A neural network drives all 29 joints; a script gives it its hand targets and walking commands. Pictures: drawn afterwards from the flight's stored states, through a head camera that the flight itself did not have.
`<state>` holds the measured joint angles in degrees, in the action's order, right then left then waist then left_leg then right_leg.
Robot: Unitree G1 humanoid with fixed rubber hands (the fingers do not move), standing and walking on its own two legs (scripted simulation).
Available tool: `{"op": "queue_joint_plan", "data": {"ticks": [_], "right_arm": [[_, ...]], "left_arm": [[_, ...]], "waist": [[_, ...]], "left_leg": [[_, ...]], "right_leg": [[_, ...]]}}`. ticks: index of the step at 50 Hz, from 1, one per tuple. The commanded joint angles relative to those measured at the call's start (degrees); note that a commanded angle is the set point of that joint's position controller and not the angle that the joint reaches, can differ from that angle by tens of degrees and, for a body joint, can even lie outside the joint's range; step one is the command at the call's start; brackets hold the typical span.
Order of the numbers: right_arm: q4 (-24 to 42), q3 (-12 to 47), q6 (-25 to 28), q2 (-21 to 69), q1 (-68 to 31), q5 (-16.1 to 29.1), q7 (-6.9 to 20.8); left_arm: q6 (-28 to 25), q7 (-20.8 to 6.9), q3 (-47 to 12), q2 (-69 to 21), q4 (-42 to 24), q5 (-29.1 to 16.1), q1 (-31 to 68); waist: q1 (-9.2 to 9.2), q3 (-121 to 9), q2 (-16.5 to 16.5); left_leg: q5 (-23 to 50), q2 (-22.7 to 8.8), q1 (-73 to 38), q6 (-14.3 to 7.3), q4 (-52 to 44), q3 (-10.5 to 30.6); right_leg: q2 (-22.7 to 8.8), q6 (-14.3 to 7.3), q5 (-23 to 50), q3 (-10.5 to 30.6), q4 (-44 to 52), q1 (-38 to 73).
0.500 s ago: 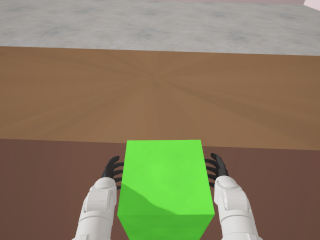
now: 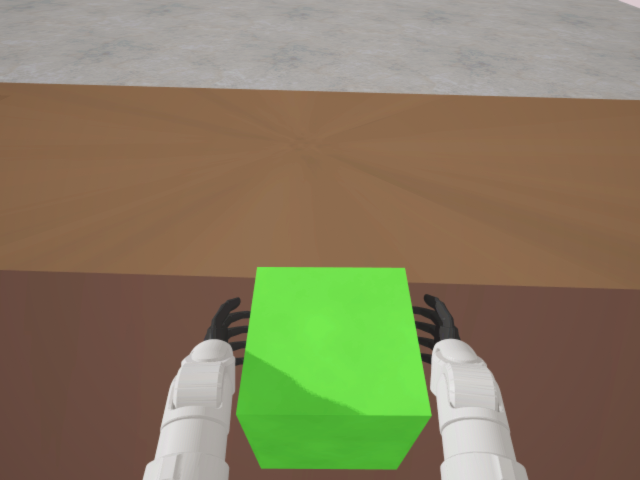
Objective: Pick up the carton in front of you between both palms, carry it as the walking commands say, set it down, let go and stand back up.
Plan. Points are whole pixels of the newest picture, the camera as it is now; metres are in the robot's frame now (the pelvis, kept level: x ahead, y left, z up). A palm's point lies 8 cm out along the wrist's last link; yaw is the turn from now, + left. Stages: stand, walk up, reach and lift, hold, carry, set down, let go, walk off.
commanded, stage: reach and lift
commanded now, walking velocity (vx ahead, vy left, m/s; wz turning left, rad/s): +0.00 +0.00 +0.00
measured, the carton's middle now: (329, 372) +0.31 +0.00 -0.06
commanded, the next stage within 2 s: hold in 0.44 s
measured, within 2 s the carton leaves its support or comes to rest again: neither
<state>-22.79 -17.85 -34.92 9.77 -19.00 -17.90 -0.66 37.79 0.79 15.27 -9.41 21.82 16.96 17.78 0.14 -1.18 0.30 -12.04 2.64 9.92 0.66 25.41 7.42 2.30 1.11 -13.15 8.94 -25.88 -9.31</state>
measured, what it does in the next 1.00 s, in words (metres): stands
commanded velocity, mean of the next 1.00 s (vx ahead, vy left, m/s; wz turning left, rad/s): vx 0.00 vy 0.00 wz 0.00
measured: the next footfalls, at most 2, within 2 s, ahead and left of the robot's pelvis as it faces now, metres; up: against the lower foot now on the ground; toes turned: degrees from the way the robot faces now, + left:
left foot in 1.78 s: +0.13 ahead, +0.09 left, +0.00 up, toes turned +6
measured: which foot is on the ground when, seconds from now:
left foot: down 0.00-1.00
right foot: down 0.00-1.00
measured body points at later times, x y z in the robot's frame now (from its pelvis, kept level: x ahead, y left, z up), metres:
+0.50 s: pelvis +0.01 -0.01 +0.00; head -0.03 +0.00 +0.45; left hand +0.30 +0.15 +0.03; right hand +0.31 -0.15 +0.04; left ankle +0.02 +0.13 -0.74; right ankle +0.02 -0.13 -0.74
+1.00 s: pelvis +0.00 +0.00 +0.00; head -0.06 +0.00 +0.45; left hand +0.30 +0.15 +0.05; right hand +0.30 -0.15 +0.05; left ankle +0.02 +0.13 -0.74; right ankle +0.02 -0.13 -0.74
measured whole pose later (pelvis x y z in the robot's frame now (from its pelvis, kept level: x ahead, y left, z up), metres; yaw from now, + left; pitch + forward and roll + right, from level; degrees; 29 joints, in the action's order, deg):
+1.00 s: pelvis +0.00 +0.00 +0.00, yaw +0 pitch -7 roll +0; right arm -18.1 -16.2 -42.1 9.7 -18.9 -18.4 -0.3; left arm 44.5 0.5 13.9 -9.4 17.3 17.2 17.8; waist -0.2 -0.8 0.2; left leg -10.6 2.4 4.9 0.6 22.4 7.4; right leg 1.9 0.9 -11.8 8.0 -22.9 -4.3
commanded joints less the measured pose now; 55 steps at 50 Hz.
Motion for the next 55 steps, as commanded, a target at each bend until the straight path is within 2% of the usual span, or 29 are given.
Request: {"op": "queue_joint_plan", "data": {"ticks": [1, 10, 21, 27, 31, 35, 47, 55], "right_arm": [[-1.67, 32.34, 0.06, 56.15, -27.19, 14.77, 16.14], [1.77, 33.83, -1.40, 56.01, -23.94, 15.87, 15.73], [3.54, 34.27, -3.01, 56.06, -23.73, 16.47, 15.46], [9.39, 38.24, -5.25, 56.02, -22.78, 18.97, 15.08], [7.06, 34.93, -7.18, 53.74, -21.48, 17.03, 15.17], [5.63, 33.90, -7.06, 54.28, -25.16, 16.71, 16.08], [3.68, 33.58, -6.03, 55.06, -30.11, 16.65, 16.79], [4.01, 33.38, -6.17, 54.70, -29.16, 16.47, 16.76]], "left_arm": [[-2.91, -14.69, -32.09, -56.16, -3.23, -15.61, 32.05], [-1.60, -14.69, -33.43, -55.06, -6.75, -16.56, 29.04], [-0.19, -15.06, -33.59, -53.91, -8.41, -16.84, 29.11], [2.05, -14.84, -37.78, -54.39, -14.18, -19.51, 28.21], [3.99, -14.70, -34.21, -52.19, -11.16, -17.43, 26.67], [3.95, -15.38, -32.89, -53.07, -9.58, -16.94, 29.77], [3.20, -15.65, -33.11, -55.34, -7.67, -17.37, 34.60], [3.43, -15.49, -32.55, -55.12, -7.59, -17.01, 33.09]], "waist": [[0.04, -16.03, -0.55], [0.06, -15.85, -0.17], [0.10, -14.51, 0.20], [-0.44, -17.62, 0.11], [-0.27, -10.47, 0.13], [-0.12, -8.92, -0.06], [-0.38, -12.00, -0.42], [-0.24, -12.42, -0.28]], "left_leg": [[10.10, 2.47, -8.30, 0.53, -3.84, -3.81], [13.65, 2.91, -9.63, 0.47, -4.53, -3.62], [12.31, 3.23, -9.53, 0.20, -5.27, -3.73], [16.55, 3.22, -12.03, 0.39, -5.86, -3.15], [9.60, 3.07, -10.05, 0.16, -7.54, -3.46], [4.83, 2.75, -8.79, -0.02, -7.59, -3.82], [3.51, 2.30, -9.37, 0.02, -6.77, -3.84], [6.47, 2.40, -10.21, 0.18, -6.96, -3.80]], "right_leg": [[3.33, -0.51, 9.52, -5.30, 4.52, 2.13], [3.36, 0.04, 13.99, -4.88, 5.42, 4.49], [3.14, 0.45, 14.06, -4.78, 6.23, 5.43], [3.08, 0.82, 18.38, -4.56, 6.73, 8.06], [2.86, 0.38, 10.94, -4.85, 8.56, 5.93], [2.72, 0.00, 5.81, -5.28, 8.60, 4.50], [2.71, -0.44, 3.73, -5.72, 7.49, 3.83], [2.81, -0.33, 6.45, -5.68, 7.61, 4.63]]}}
